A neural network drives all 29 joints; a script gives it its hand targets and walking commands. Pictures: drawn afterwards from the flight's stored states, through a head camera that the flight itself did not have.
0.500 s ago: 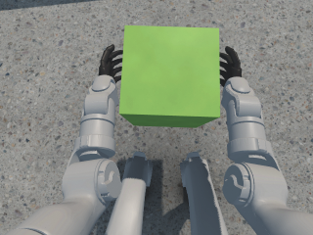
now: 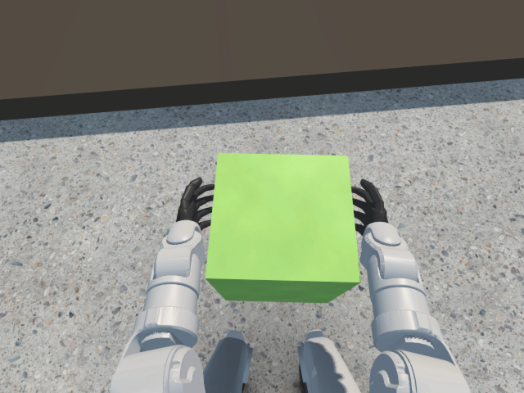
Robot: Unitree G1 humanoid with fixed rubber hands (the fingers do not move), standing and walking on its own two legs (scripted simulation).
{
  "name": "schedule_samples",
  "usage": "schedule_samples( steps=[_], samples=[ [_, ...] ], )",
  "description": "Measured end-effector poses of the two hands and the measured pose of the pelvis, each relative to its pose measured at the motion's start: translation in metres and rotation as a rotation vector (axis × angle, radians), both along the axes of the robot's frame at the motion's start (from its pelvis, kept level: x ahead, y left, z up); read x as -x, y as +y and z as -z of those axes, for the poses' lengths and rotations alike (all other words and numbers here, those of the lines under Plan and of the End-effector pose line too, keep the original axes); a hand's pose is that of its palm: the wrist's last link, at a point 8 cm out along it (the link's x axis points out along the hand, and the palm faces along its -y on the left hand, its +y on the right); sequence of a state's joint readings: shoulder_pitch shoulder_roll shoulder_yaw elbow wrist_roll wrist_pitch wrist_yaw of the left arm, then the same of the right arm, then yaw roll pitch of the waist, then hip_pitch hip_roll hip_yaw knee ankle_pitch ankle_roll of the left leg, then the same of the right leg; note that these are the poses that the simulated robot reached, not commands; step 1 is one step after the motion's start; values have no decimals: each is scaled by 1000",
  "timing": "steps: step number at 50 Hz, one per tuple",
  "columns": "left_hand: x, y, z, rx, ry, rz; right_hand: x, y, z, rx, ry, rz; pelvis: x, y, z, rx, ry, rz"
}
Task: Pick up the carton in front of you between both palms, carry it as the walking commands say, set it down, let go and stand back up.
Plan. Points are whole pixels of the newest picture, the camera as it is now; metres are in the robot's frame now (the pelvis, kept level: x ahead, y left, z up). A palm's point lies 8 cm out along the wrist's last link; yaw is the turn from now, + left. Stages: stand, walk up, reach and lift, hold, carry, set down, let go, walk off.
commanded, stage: reach and lift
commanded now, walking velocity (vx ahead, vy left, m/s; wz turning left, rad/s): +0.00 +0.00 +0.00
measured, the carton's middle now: (279, 237) +0.37 +0.00 -0.11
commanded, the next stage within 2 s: hold in 1.48 s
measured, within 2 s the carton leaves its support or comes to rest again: neither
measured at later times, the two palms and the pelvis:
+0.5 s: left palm (150, 215) +0.32 +0.15 +0.10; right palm (405, 215) +0.32 -0.15 +0.10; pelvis +0.04 +0.00 +0.09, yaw +0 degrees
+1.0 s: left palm (150, 211) +0.32 +0.15 +0.11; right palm (415, 210) +0.32 -0.15 +0.12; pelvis +0.02 +0.00 +0.09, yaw +0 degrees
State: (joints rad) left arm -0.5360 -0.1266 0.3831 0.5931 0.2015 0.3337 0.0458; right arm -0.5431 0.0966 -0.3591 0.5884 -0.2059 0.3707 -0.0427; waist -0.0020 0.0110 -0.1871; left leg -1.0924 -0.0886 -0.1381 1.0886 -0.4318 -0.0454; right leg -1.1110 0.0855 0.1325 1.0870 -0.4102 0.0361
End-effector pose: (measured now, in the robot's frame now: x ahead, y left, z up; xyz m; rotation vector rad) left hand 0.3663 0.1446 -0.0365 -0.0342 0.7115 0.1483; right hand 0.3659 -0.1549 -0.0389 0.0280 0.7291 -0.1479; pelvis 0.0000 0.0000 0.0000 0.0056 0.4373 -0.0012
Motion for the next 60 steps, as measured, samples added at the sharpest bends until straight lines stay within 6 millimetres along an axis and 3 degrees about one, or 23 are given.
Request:
schedule_samples(
  steps=[13,23,34,46,53,60],
  samples=[
    [20,10,-85,-4,-30,0,19,10,-85,1,-30,-7,-31,0,-62,3,-205,2],
    [41,11,-133,-26,-35,23,38,11,-138,32,-36,-25,-43,4,-88,7,-402,-5],
    [50,11,-142,-33,0,37,50,10,-145,52,-2,-35,-30,5,-91,10,-482,-2],
    [49,7,-146,-24,-9,29,48,7,-150,45,-14,-28,-21,2,-90,9,-499,3],
    [40,7,-156,-25,-43,23,37,6,-162,36,-47,-25,-23,-1,-91,9,-496,7],
    [42,8,-161,-43,-32,32,40,8,-164,52,-37,-40,-32,0,-95,8,-507,-3]
  ],
)
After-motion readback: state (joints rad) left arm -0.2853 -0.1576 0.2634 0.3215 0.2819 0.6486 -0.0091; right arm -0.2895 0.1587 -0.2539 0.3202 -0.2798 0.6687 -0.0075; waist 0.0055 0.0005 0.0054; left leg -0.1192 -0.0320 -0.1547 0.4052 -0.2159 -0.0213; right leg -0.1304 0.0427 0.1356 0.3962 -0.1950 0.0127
